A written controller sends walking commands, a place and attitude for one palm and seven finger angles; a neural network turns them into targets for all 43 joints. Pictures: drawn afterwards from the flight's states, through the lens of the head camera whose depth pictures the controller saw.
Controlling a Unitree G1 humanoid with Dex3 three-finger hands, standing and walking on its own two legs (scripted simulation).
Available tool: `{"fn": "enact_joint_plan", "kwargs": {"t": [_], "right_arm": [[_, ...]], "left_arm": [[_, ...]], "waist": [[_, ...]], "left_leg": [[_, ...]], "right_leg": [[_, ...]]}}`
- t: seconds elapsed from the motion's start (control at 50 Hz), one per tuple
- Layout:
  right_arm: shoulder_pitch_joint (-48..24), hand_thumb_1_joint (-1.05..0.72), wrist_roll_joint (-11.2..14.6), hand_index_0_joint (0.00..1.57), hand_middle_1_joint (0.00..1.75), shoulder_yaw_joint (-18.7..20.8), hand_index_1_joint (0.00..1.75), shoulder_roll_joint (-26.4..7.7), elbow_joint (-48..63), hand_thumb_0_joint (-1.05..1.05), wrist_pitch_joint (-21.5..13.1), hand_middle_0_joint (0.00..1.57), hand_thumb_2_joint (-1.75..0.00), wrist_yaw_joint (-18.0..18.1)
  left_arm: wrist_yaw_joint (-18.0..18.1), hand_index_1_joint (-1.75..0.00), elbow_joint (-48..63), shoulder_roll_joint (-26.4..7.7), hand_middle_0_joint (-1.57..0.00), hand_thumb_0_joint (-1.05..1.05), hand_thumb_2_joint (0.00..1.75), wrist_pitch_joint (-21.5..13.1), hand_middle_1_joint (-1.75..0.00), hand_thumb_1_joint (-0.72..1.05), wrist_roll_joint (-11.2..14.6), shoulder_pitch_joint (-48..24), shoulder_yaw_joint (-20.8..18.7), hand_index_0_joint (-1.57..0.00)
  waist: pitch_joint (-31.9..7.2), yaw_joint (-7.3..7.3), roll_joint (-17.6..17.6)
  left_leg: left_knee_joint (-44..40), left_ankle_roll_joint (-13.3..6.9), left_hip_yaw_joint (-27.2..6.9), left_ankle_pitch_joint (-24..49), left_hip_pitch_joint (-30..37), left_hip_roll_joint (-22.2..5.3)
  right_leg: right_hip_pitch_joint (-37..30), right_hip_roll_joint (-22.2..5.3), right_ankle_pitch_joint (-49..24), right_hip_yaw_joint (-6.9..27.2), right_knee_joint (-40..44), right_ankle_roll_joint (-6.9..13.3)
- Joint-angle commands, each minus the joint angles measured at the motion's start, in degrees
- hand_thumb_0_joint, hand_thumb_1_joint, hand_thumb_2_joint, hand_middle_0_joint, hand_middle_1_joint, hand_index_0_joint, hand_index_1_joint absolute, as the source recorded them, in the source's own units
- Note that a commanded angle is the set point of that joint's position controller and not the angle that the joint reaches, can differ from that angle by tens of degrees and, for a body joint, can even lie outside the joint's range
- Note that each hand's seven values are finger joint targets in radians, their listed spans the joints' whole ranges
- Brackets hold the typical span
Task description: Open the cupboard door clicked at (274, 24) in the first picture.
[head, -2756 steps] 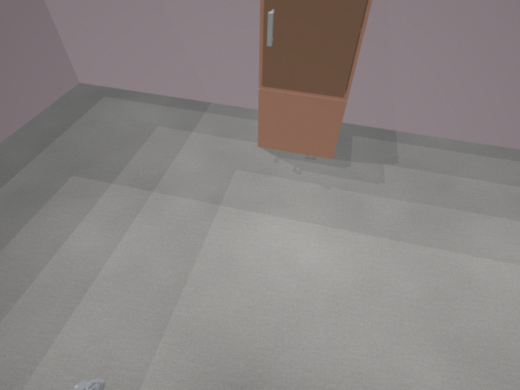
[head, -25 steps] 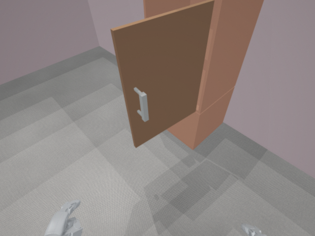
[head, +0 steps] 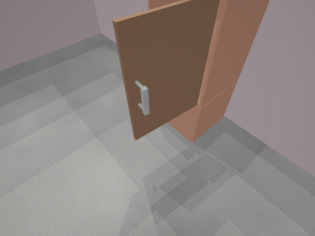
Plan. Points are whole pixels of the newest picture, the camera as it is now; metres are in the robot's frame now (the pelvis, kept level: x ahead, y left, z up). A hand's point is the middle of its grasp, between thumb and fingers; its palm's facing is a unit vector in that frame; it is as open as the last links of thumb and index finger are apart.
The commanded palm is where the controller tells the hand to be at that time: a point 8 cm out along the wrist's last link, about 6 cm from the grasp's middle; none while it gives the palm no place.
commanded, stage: let the arm hang, fingers relaxed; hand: left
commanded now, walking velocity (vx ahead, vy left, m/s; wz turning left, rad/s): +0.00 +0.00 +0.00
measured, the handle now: (142, 98) +0.60 +0.10 -0.05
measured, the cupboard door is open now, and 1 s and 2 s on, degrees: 84 84 84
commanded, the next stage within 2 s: look to check the result in 0.40 s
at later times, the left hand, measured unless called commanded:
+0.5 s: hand out of the picture +0.07 +0.19 -0.16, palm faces +0.00 -0.97 -0.26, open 7.3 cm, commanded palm none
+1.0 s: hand out of the picture +0.08 +0.20 -0.16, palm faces -0.01 -0.95 -0.30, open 7.3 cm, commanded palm none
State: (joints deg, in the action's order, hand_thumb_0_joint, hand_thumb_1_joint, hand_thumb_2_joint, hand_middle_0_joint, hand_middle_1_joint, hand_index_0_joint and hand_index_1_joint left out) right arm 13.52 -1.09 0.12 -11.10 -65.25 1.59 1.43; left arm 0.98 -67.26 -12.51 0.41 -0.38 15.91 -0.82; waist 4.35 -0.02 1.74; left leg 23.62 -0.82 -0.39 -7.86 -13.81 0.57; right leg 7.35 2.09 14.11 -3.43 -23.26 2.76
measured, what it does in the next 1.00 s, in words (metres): stands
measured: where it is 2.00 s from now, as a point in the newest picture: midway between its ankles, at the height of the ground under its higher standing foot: outside the picture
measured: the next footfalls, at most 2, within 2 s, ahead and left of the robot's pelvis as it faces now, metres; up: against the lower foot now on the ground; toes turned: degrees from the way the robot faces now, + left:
none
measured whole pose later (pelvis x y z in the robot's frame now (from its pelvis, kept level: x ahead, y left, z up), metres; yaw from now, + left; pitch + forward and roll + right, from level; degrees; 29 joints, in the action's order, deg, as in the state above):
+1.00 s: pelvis +0.03 -0.02 +0.00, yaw -1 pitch -2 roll +0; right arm 7.6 -1.1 0.2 -15.8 -64.8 0.8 1.3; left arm 0.8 -65.5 -14.8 -0.9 -0.3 8.8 -0.9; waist 3.7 -0.3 1.2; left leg 19.7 0.9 0.0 -8.5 -9.3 -0.7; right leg 2.6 3.4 13.9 -2.7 -18.3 4.1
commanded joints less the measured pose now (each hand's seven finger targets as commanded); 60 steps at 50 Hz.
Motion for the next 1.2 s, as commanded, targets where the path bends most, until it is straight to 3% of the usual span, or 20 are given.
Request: {"fn": "enact_joint_plan", "kwargs": {"t": [0.0,0.22,0.36,0.7,0.76,0.94,1.18], "right_arm": [[0.88,-0.9,-0.15,0.2,0.3,1.44,0.3,-7.71,1.89,0.0,-1.33,0.2,-0.9,0.4],[-1.7,-0.9,-0.26,0.2,0.3,1.34,0.3,-8.01,1.98,0.0,-1.95,0.2,-0.9,0.22],[-2.64,-0.9,-0.12,0.2,0.3,1.66,0.3,-9.73,2.44,0.0,-2.26,0.2,-0.9,0.3],[-4.27,-0.9,0.05,0.2,0.3,1.72,0.3,-12.29,2.43,0.0,-2.04,0.2,-0.9,0.46],[-4.87,-0.9,0.16,0.2,0.3,1.79,0.3,-12.97,2.57,0.0,-1.97,0.2,-0.9,0.5],[-5.94,-0.9,0.0,0.2,0.3,1.63,0.3,-13.65,2.56,0.0,-1.92,0.2,-0.9,0.34],[-5.86,-0.9,0.1,0.2,0.3,1.72,0.3,-13.89,2.92,0.0,-2.18,0.2,-0.9,0.53]], "left_arm": [[0.69,-0.3,2.98,-7.39,-0.2,0.0,0.9,-1.01,-0.3,0.9,0.02,-0.44,-0.93,-0.2],[0.77,-0.3,4.46,-8.11,-0.2,0.0,0.9,-1.53,-0.3,0.9,-0.02,-3.55,-1.31,-0.2],[0.76,-0.3,5.16,-9.59,-0.2,0.0,0.9,-2.07,-0.3,0.9,-0.07,-4.95,-1.76,-0.2],[0.75,-0.3,4.53,-11.88,-0.2,0.0,0.9,-2.19,-0.3,0.9,0.18,-6.05,-1.8,-0.2],[0.81,-0.3,4.36,-12.29,-0.2,0.0,0.9,-2.25,-0.3,0.9,0.14,-5.81,-1.83,-0.2],[0.64,-0.3,4.43,-12.79,-0.2,0.0,0.9,-2.18,-0.3,0.9,0.17,-7.03,-1.59,-0.2],[0.91,-0.3,4.92,-13.32,-0.2,0.0,0.9,-2.37,-0.3,0.9,0.13,-7.32,-1.95,-0.2]], "waist": [[-0.01,-0.54,-1.43],[-0.67,-0.23,-0.31],[-3.0,-0.31,-1.53],[-3.89,-0.58,-0.97],[-3.85,-0.46,-2.51],[-3.27,-0.6,-1.13],[-4.28,-0.51,-1.96]], "left_leg": [[-4.7,-1.59,-6.44,-3.08,2.49,-5.82],[-5.04,-1.19,-6.12,2.91,3.37,-6.08],[-4.42,-1.01,-5.37,6.51,5.5,-6.4],[-4.42,-0.71,-4.7,7.78,7.74,-6.8],[-4.02,-0.75,-4.53,7.97,8.27,-6.68],[-5.12,-0.54,-4.76,7.2,8.5,-7.02],[-4.53,-0.53,-4.15,11.01,9.41,-7.11]], "right_leg": [[5.54,-7.83,4.55,7.37,6.99,1.24],[2.89,-8.27,-2.26,7.65,6.92,0.78],[0.99,-8.56,-7.63,7.68,7.31,0.68],[-0.83,-9.1,-12.66,8.08,8.28,0.36],[-0.72,-9.09,-13.71,7.91,8.71,-0.11],[-0.61,-9.18,-11.85,8.36,9.28,0.13],[-2.46,-9.41,-19.51,7.96,8.51,-0.57]]}}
